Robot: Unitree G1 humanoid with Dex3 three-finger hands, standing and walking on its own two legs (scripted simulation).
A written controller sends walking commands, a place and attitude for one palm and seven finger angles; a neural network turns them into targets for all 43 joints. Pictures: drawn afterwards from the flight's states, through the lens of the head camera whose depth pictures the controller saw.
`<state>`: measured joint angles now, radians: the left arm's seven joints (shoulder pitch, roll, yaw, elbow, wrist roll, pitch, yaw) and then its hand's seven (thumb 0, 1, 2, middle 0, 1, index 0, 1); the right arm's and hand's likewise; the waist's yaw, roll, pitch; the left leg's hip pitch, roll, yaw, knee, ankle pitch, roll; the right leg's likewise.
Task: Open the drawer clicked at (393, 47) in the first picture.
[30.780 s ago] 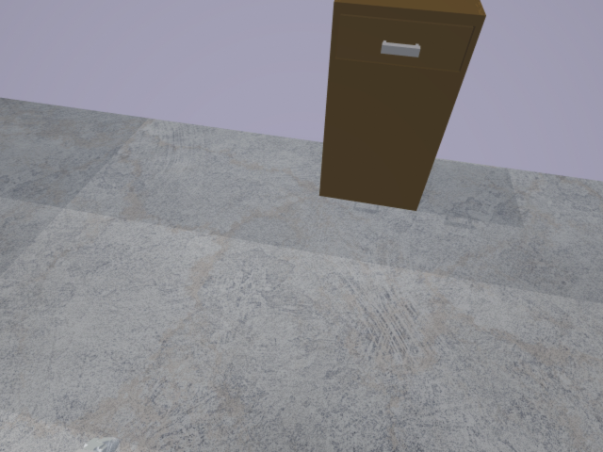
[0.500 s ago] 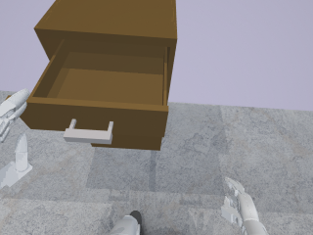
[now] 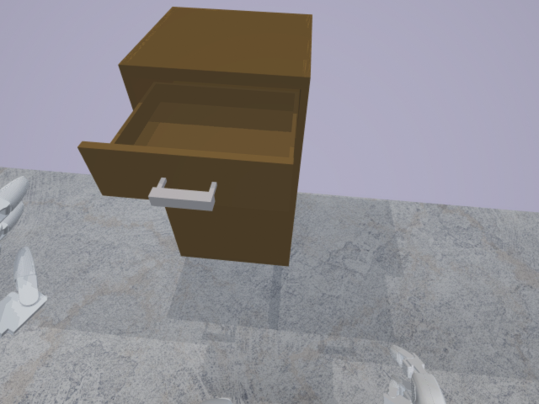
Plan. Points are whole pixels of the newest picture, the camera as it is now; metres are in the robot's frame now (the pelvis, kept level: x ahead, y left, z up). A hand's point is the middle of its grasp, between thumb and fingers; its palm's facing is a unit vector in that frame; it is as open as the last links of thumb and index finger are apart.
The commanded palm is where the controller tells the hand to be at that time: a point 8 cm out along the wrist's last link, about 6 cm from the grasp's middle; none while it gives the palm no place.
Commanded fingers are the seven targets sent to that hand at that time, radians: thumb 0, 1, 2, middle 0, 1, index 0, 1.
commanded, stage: stop stepping back and stand still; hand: left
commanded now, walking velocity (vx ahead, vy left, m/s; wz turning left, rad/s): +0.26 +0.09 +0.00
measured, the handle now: (185, 191) +0.51 +0.20 +0.00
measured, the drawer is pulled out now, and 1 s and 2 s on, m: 0.28 0.28 0.28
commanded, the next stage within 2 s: let the arm hang, fingers relaxed in 0.44 s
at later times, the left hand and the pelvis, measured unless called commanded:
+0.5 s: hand (14, 342) +0.15 +0.25 +0.16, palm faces +0.42 -0.80 -0.44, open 7.4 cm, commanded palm +0.08 +0.29 +0.19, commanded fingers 0.00 0.90 0.90 -0.20 -0.30 -0.20 -0.30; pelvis -0.03 +0.00 +0.00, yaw +3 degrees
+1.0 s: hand out of the picture -0.02 +0.20 -0.17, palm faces +0.16 -0.96 -0.22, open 7.0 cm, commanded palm none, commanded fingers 0.00 0.90 0.90 -0.20 -0.30 -0.20 -0.30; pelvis -0.01 +0.01 +0.01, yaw +6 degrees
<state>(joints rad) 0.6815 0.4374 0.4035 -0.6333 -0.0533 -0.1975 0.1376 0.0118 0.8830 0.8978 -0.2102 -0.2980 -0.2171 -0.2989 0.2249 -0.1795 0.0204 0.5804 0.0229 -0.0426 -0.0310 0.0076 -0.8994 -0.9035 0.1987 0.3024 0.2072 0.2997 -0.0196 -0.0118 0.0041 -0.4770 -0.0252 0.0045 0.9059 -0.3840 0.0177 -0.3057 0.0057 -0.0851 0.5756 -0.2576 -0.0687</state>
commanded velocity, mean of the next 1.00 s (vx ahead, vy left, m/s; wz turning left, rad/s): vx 0.05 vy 0.01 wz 0.00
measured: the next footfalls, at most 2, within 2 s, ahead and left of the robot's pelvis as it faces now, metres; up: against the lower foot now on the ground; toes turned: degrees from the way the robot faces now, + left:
left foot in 0.18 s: +0.01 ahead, +0.14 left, +0.00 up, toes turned +4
left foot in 0.62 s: +0.01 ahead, +0.12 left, +0.00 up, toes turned +5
